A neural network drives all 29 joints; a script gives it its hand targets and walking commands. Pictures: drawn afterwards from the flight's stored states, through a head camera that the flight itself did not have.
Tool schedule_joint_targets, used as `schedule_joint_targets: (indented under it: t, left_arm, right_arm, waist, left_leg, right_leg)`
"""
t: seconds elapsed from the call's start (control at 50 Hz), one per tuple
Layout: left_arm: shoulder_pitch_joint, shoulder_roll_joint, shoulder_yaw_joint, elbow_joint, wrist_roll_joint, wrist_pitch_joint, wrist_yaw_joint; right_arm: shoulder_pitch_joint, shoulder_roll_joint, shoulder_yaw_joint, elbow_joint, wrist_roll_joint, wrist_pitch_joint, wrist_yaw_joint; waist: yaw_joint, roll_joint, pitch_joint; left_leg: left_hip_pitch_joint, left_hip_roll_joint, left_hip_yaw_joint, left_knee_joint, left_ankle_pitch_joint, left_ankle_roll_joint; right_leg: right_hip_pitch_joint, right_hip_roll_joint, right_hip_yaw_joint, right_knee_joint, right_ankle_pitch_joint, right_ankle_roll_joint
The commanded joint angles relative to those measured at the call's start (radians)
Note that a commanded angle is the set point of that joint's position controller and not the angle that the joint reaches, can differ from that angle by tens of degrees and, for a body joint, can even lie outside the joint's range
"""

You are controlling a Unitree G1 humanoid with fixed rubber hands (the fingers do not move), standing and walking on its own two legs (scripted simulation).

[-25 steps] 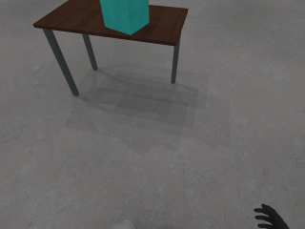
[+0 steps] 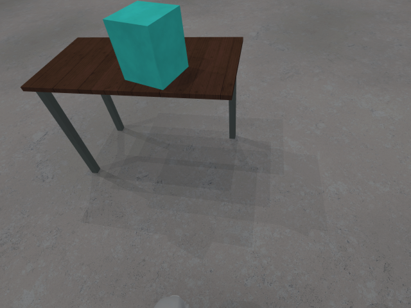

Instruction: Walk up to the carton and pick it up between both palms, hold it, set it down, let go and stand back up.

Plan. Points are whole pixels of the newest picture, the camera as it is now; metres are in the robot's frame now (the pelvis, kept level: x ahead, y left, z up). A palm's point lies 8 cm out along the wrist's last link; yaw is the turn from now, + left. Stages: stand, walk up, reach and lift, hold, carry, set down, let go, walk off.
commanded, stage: walk up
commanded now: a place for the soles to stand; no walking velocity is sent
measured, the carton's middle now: (150, 45) +1.06 +0.27 +0.03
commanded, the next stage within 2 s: none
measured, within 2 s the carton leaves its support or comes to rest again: neither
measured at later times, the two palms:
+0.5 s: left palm (25, 263) +0.23 +0.45 -0.09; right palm (315, 283) +0.21 -0.21 -0.13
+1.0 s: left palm (7, 209) +0.39 +0.59 -0.10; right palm (248, 212) +0.36 -0.08 -0.09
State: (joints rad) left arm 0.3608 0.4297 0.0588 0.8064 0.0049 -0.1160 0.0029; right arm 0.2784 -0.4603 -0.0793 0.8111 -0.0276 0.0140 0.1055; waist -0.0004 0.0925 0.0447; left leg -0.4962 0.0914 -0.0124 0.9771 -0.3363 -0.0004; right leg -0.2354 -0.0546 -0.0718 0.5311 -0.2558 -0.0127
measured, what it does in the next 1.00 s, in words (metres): walks ahead: left foot, then right foot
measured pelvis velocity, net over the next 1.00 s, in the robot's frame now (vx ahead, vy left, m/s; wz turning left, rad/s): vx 0.31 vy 0.26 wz -0.09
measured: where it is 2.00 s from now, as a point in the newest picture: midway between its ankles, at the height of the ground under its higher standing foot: (170, 279)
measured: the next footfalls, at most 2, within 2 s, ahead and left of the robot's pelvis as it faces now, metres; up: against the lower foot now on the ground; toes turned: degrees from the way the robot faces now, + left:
left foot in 0.20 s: +0.22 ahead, +0.22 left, +0.00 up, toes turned +3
right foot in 0.48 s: +0.28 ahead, +0.00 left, +0.00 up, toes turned -8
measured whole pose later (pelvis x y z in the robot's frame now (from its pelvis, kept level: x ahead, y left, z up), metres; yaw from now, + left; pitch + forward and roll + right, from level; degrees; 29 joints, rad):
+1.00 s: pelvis +0.31 +0.26 -0.01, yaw -5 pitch -2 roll -1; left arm 0.34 0.47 0.04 0.90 0.01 -0.08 0.02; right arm 0.27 -0.43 -0.09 0.78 -0.01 -0.02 0.07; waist -0.02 0.01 0.05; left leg -0.33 0.05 0.10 0.67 -0.30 0.03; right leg -0.49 -0.07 -0.01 1.06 -0.41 -0.03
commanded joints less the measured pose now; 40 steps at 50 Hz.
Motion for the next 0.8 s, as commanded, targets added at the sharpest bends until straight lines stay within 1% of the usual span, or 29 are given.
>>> schedule_joint_targets:
  t: [0.0,0.06,0.08,0.1,0.12,0.14,0.16,0.18,0.2,0.22,0.24,0.26,0.3,0.32,0.34,0.38,0.42,0.44,0.46,0.48,0.5,0.52,0.56,0.58,0.62,0.68,0.74,0.76,0.78]
  left_arm:
    - [0.051,0.295,0.095,-0.036,-0.005,-0.020,0.017]
    - [0.017,0.349,0.099,-0.053,0.012,-0.027,0.027]
    - [0.028,0.338,0.090,-0.044,0.004,-0.020,0.025]
    - [-0.012,0.330,0.091,-0.048,0.002,-0.020,0.030]
    - [0.003,0.348,0.088,-0.041,0.002,-0.014,0.027]
    - [-0.017,0.344,0.087,-0.038,0.003,-0.007,0.030]
    - [-0.030,0.322,0.074,-0.046,0.010,0.005,0.030]
    - [0.045,0.238,0.047,-0.035,0.012,0.011,0.033]
    - [0.046,0.152,0.013,-0.062,-0.003,0.010,0.030]
    - [0.020,0.221,0.026,-0.035,-0.010,0.022,0.044]
    - [0.024,0.241,0.032,-0.008,-0.016,0.017,0.042]
    - [0.034,0.256,0.040,0.026,-0.010,0.015,0.036]
    - [0.077,0.246,0.048,0.066,-0.007,0.006,0.023]
    - [0.067,0.228,0.050,0.059,0.000,0.009,0.015]
    - [0.080,0.215,0.048,0.049,0.005,0.008,0.010]
    - [0.063,0.210,0.053,0.047,-0.004,0.009,0.008]
    - [0.090,0.207,0.063,0.062,0.001,0.000,0.014]
    - [0.185,0.219,0.069,0.078,0.015,-0.009,0.025]
    - [0.219,0.266,0.095,0.077,0.016,-0.018,0.035]
    - [0.236,0.364,0.115,0.035,0.028,-0.026,0.045]
    - [0.195,0.388,0.122,0.012,0.008,-0.027,0.054]
    - [0.154,0.372,0.111,-0.006,-0.004,-0.030,0.059]
    - [0.086,0.331,0.098,0.001,-0.019,-0.021,0.055]
    - [0.048,0.312,0.094,-0.024,-0.006,-0.016,0.052]
    - [0.079,0.273,0.071,-0.014,-0.008,-0.023,0.046]
    - [0.070,0.298,0.080,-0.024,0.009,-0.023,0.050]
    - [0.046,0.332,0.083,-0.049,0.015,-0.016,0.044]
    - [0.011,0.365,0.091,-0.045,0.021,-0.013,0.047]
    - [-0.012,0.356,0.087,-0.046,0.020,-0.008,0.047]
  right_arm:
    - [-0.052,-0.142,-0.051,-0.095,0.006,-0.023,0.003]
    - [-0.105,-0.147,-0.057,-0.117,0.016,-0.022,0.013]
    - [-0.139,-0.155,-0.063,-0.100,-0.004,-0.024,0.013]
    - [-0.105,-0.138,-0.066,-0.105,0.010,-0.026,0.014]
    - [-0.109,-0.151,-0.073,-0.103,0.007,-0.028,0.013]
    - [-0.080,-0.148,-0.078,-0.079,0.007,-0.029,0.014]
    - [0.034,-0.188,-0.099,-0.050,0.001,-0.030,0.007]
    - [0.134,-0.228,-0.113,-0.023,-0.010,-0.037,-0.008]
    - [0.162,-0.338,-0.135,-0.035,-0.002,-0.045,-0.020]
    - [0.094,-0.341,-0.135,-0.054,0.015,-0.049,-0.021]
    - [0.010,-0.289,-0.120,-0.080,0.016,-0.047,-0.029]
    - [-0.031,-0.246,-0.106,-0.096,0.020,-0.043,-0.035]
    - [-0.065,-0.199,-0.073,-0.100,0.005,-0.044,-0.038]
    - [-0.047,-0.193,-0.070,-0.104,-0.004,-0.044,-0.036]
    - [-0.039,-0.219,-0.071,-0.111,-0.007,-0.043,-0.034]
    - [-0.026,-0.200,-0.064,-0.119,-0.012,-0.046,-0.028]
    - [-0.085,-0.209,-0.063,-0.155,-0.005,-0.032,-0.020]
    - [-0.105,-0.176,-0.049,-0.183,-0.003,-0.030,-0.017]
    - [-0.082,-0.123,-0.032,-0.177,0.003,-0.027,-0.015]
    - [-0.088,-0.087,-0.030,-0.217,-0.002,-0.036,-0.018]
    - [-0.114,-0.163,-0.051,-0.199,-0.034,-0.011,-0.030]
    - [-0.068,-0.185,-0.052,-0.186,-0.015,-0.012,-0.035]
    - [-0.008,-0.163,-0.055,-0.143,0.000,-0.010,-0.036]
    - [-0.009,-0.169,-0.057,-0.127,-0.001,-0.016,-0.028]
    - [0.017,-0.162,-0.067,-0.106,0.004,-0.010,-0.016]
    - [-0.070,-0.127,-0.058,-0.137,0.004,-0.001,-0.001]
    - [-0.081,-0.158,-0.082,-0.141,0.010,-0.001,0.004]
    - [-0.054,-0.157,-0.084,-0.130,0.009,0.001,0.003]
    - [-0.061,-0.138,-0.086,-0.113,0.002,-0.008,0.008]
  waist:
    - [0.025,-0.199,-0.009]
    - [0.008,-0.254,0.028]
    - [0.029,-0.169,0.031]
    - [-0.005,-0.232,0.016]
    - [0.001,-0.192,-0.024]
    - [-0.029,-0.212,-0.028]
    - [-0.084,-0.122,-0.093]
    - [-0.121,0.022,-0.121]
    - [-0.148,0.307,-0.113]
    - [-0.133,0.163,-0.121]
    - [-0.071,0.125,-0.057]
    - [-0.044,0.072,0.011]
    - [-0.017,0.111,0.058]
    - [-0.032,0.092,0.050]
    - [-0.023,0.137,0.021]
    - [-0.043,0.085,-0.012]
    - [0.005,0.010,-0.030]
    - [0.048,-0.040,-0.034]
    - [0.085,-0.144,-0.025]
    - [0.084,-0.304,-0.046]
    - [0.085,-0.123,-0.048]
    - [0.058,-0.054,0.001]
    - [0.020,-0.160,0.036]
    - [0.007,-0.222,0.016]
    - [0.008,-0.188,0.003]
    - [0.017,-0.258,0.018]
    - [0.022,-0.253,-0.066]
    - [-0.001,-0.296,-0.005]
    - [-0.023,-0.253,0.032]
  left_leg:
    - [-0.067,0.033,0.017,-0.077,0.061,-0.014]
    - [-0.002,0.071,-0.016,-0.198,0.105,-0.009]
    - [0.042,0.025,0.048,-0.238,0.102,-0.002]
    - [0.072,0.021,0.034,-0.263,0.089,0.008]
    - [0.162,-0.003,0.084,-0.282,0.091,0.022]
    - [0.237,-0.025,0.115,-0.337,0.097,0.029]
    - [0.383,-0.059,0.122,-0.418,0.034,0.030]
    - [0.530,-0.016,-0.021,-0.522,-0.065,0.059]
    - [0.598,0.260,-0.465,-0.712,-0.227,0.156]
    - [0.518,0.290,-0.516,-0.715,-0.221,0.224]
    - [0.401,0.299,-0.444,-0.704,-0.248,0.268]
    - [0.289,0.241,-0.333,-0.709,-0.286,0.252]
    - [0.157,0.162,-0.192,-0.678,-0.096,0.218]
    - [0.189,0.159,-0.166,-0.679,-0.052,0.230]
    - [0.191,0.173,-0.153,-0.670,-0.040,0.248]
    - [0.183,0.163,-0.114,-0.662,-0.059,0.257]
    - [0.085,0.135,-0.110,-0.595,-0.206,0.221]
    - [-0.012,0.133,-0.100,-0.495,-0.169,0.195]
    - [-0.134,0.063,-0.053,-0.324,-0.182,0.139]
    - [-0.262,-0.067,0.061,0.013,-0.192,0.045]
    - [-0.321,-0.045,-0.049,0.159,-0.227,0.033]
    - [-0.340,-0.028,-0.115,0.159,-0.188,0.032]
    - [-0.218,0.016,-0.122,0.126,-0.057,0.027]
    - [-0.168,0.022,-0.085,0.094,-0.034,0.016]
    - [-0.128,0.022,-0.038,0.090,0.029,-0.002]
    - [-0.054,0.043,0.002,-0.072,0.043,0.002]
    - [0.052,0.006,0.038,-0.178,0.010,0.012]
    - [0.076,0.010,0.056,-0.193,0.010,0.020]
    - [0.160,-0.023,0.105,-0.246,-0.003,0.026]
  right_leg:
    - [0.018,-0.210,0.192,-0.216,0.105,-0.209]
    - [-0.036,-0.210,0.162,-0.200,0.128,-0.185]
    - [-0.055,-0.190,0.158,-0.179,0.099,-0.182]
    - [-0.045,-0.202,0.143,-0.149,0.168,-0.175]
    - [-0.092,-0.215,0.165,-0.118,0.182,-0.189]
    - [-0.128,-0.193,0.103,-0.052,0.115,-0.162]
    - [-0.129,-0.163,0.053,0.116,0.112,-0.149]
    - [-0.245,-0.068,0.036,0.375,0.045,-0.106]
    - [-0.526,0.099,0.006,0.611,-0.319,-0.040]
    - [-0.498,0.055,0.160,0.713,-0.308,-0.043]
    - [-0.480,0.010,0.139,0.741,-0.250,-0.049]
    - [-0.439,-0.023,0.130,0.680,-0.199,-0.046]
    - [-0.297,-0.040,0.061,0.474,-0.172,-0.025]
    - [-0.278,-0.023,0.044,0.405,-0.203,-0.016]
    - [-0.228,-0.023,0.025,0.334,-0.174,-0.010]
    - [-0.148,-0.002,-0.015,0.212,-0.145,-0.015]
    - [0.017,0.027,-0.028,0.089,0.004,-0.026]
    - [0.150,0.020,-0.008,0.047,0.042,-0.051]
    - [0.250,-0.063,0.160,-0.052,-0.153,-0.079]
    - [0.298,-0.341,0.641,-0.229,-0.326,-0.202]
    - [0.264,-0.435,0.740,-0.278,-0.390,-0.280]
    - [0.254,-0.410,0.676,-0.222,-0.225,-0.280]
    - [0.115,-0.296,0.369,-0.187,0.060,-0.197]
    - [0.106,-0.237,0.299,-0.162,0.109,-0.200]
    - [0.041,-0.228,0.223,-0.155,0.328,-0.208]
    - [-0.026,-0.200,0.141,-0.108,0.349,-0.190]
    - [-0.074,-0.196,0.179,-0.107,-0.007,-0.196]
    - [-0.130,-0.209,0.168,-0.105,-0.091,-0.187]
    - [-0.195,-0.215,0.174,-0.076,-0.059,-0.187]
